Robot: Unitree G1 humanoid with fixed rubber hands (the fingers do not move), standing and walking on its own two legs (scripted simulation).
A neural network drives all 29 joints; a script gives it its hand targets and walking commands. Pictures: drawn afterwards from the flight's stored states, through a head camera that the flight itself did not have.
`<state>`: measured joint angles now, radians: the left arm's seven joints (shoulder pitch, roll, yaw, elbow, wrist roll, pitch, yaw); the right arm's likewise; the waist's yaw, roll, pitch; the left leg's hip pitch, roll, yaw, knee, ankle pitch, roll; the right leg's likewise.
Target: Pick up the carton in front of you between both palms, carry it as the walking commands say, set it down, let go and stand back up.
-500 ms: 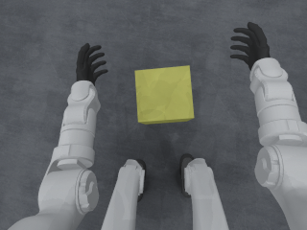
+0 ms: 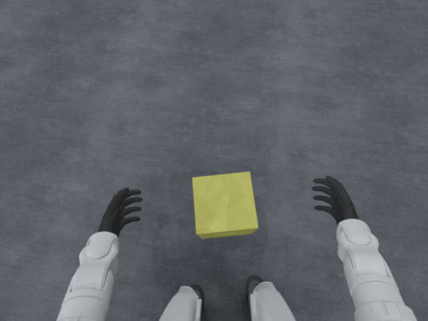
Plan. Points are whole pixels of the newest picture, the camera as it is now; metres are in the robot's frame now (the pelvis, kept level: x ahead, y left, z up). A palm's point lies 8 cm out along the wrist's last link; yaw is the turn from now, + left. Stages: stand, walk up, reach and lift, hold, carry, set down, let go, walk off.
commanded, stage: let go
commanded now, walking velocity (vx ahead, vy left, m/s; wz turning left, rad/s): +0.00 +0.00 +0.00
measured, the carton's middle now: (224, 208) +0.42 +0.01 -0.60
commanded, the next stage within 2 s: stand in 0.82 s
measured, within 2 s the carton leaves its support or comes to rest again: neither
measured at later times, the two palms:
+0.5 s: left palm (66, 290) +0.19 +0.25 -0.01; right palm (380, 295) +0.20 -0.22 -0.02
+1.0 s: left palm (48, 303) +0.17 +0.28 -0.03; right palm (407, 313) +0.17 -0.26 -0.03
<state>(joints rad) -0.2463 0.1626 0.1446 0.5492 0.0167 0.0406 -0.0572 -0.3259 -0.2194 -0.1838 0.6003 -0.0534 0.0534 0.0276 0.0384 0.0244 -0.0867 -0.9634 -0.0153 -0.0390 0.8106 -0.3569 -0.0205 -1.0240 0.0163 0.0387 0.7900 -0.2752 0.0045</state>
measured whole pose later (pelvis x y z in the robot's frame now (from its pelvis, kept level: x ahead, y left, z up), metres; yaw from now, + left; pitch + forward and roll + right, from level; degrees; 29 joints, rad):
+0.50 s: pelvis +0.03 +0.01 +0.05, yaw +1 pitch +0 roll -1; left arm 0.23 0.21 0.04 0.43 0.00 0.07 -0.07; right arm 0.24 -0.21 -0.05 0.44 -0.01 0.07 0.07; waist 0.00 0.01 0.05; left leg -0.14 -0.01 -0.06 0.44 -0.30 0.00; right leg -0.19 0.01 0.02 0.41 -0.23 0.01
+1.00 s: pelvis +0.03 +0.01 +0.04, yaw +1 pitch -2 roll -1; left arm 0.20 0.28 0.07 0.63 0.02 0.03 0.01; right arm 0.22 -0.28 -0.08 0.63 -0.02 0.02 0.02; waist -0.01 0.02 0.02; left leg -0.15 -0.01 -0.06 0.53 -0.35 0.00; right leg -0.20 0.01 0.02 0.52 -0.28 0.01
